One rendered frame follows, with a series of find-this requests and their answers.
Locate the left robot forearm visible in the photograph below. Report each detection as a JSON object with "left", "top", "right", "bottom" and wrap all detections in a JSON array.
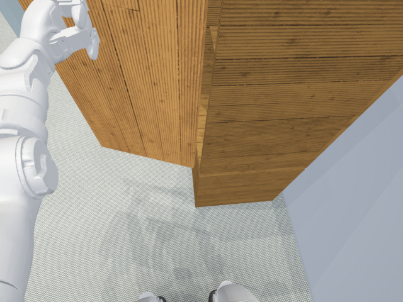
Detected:
[{"left": 0, "top": 38, "right": 55, "bottom": 146}]

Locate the robot right thigh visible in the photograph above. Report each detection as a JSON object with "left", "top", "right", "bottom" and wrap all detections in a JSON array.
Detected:
[{"left": 213, "top": 284, "right": 259, "bottom": 302}]

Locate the cupboard door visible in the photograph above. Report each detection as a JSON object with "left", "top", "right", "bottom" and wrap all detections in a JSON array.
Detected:
[{"left": 18, "top": 0, "right": 208, "bottom": 168}]

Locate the robot right shin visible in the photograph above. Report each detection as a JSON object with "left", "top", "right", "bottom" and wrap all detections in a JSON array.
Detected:
[{"left": 217, "top": 281, "right": 232, "bottom": 291}]

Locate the handle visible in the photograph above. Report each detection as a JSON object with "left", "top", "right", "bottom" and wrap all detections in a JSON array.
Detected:
[{"left": 0, "top": 0, "right": 25, "bottom": 38}]

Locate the robot left hand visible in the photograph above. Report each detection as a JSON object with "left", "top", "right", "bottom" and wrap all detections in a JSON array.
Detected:
[{"left": 20, "top": 0, "right": 100, "bottom": 65}]

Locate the robot left upper arm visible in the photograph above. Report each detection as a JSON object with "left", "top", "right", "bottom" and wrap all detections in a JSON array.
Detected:
[{"left": 0, "top": 135, "right": 59, "bottom": 302}]

